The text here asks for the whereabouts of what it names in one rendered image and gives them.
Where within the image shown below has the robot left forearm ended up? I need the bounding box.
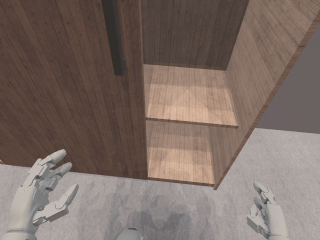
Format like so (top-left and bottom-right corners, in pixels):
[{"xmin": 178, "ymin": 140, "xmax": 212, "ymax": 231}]
[{"xmin": 0, "ymin": 230, "xmax": 37, "ymax": 240}]

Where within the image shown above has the robot right hand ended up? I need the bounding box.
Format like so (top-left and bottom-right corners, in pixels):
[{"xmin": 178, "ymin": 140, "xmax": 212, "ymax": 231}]
[{"xmin": 247, "ymin": 181, "xmax": 290, "ymax": 240}]

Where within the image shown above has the handle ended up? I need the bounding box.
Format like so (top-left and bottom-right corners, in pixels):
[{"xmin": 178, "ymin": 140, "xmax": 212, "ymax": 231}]
[{"xmin": 101, "ymin": 0, "xmax": 126, "ymax": 76}]

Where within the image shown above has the wardrobe door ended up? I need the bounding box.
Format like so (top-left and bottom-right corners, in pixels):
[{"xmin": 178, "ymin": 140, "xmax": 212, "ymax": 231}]
[{"xmin": 0, "ymin": 0, "xmax": 148, "ymax": 180}]

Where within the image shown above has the left robot thigh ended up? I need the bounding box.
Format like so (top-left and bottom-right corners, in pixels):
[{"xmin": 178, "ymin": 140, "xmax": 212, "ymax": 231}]
[{"xmin": 116, "ymin": 229, "xmax": 144, "ymax": 240}]

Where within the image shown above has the robot left hand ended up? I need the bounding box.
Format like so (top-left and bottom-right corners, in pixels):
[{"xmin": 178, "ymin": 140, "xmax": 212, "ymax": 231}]
[{"xmin": 7, "ymin": 149, "xmax": 79, "ymax": 234}]

